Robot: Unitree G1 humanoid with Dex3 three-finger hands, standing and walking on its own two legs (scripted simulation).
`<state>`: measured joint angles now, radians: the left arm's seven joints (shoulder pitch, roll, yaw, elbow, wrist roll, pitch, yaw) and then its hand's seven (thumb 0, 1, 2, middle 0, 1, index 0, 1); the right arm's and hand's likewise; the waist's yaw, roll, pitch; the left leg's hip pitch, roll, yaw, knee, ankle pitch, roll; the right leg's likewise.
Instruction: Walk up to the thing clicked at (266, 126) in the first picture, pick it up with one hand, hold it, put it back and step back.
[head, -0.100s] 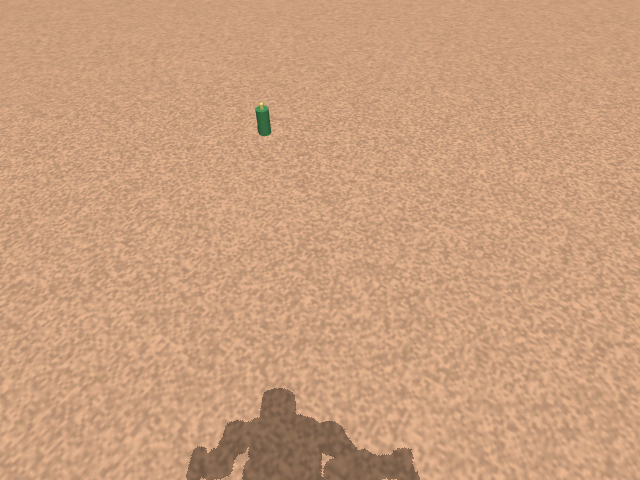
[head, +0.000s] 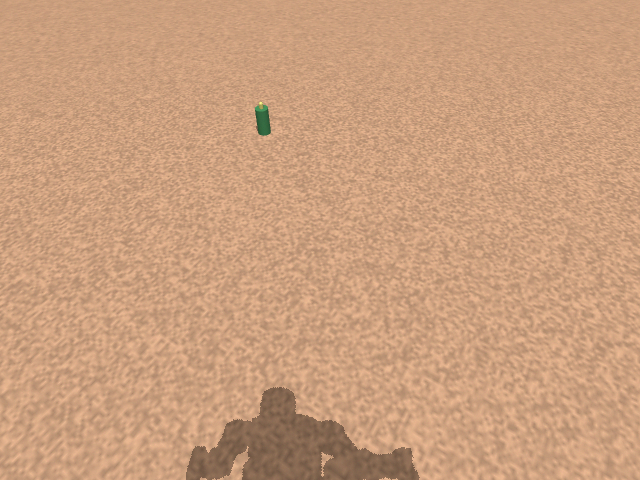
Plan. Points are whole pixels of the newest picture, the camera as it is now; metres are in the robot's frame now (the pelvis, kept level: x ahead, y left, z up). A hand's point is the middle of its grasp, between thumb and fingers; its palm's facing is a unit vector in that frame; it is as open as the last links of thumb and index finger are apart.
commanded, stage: stand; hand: left
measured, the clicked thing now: (262, 117) +2.02 +0.36 -0.69
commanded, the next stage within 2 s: walk up in 1.02 s
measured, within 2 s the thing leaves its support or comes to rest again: neither
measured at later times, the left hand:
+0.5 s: hand out of the picture +0.08 +0.25 -0.16, palm faces -0.03 -0.94 -0.34, open 7.4 cm
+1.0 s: hand out of the picture +0.08 +0.26 -0.16, palm faces -0.02 -0.94 -0.34, open 7.4 cm
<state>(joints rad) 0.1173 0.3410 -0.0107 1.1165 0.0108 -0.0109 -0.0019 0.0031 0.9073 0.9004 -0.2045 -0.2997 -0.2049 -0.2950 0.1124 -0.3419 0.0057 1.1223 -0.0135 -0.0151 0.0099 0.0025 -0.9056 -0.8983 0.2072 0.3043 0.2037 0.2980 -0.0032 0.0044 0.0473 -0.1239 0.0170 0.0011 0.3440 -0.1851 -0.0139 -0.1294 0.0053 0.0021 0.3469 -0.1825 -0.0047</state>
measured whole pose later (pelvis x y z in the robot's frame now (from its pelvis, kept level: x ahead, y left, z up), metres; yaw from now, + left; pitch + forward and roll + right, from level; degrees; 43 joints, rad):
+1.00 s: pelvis +0.01 +0.01 +0.00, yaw +0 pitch -2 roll +0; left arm 0.12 0.34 -0.01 1.12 0.01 -0.01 0.00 0.00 0.91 0.90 -0.20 -0.30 -0.21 -0.30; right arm 0.12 -0.35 0.01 1.13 -0.01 -0.01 0.01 0.00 -0.91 -0.90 0.21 0.30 0.20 0.30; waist 0.00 0.00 0.05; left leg -0.10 0.01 0.00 0.32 -0.18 0.00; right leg -0.10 -0.01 0.00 0.32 -0.18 0.01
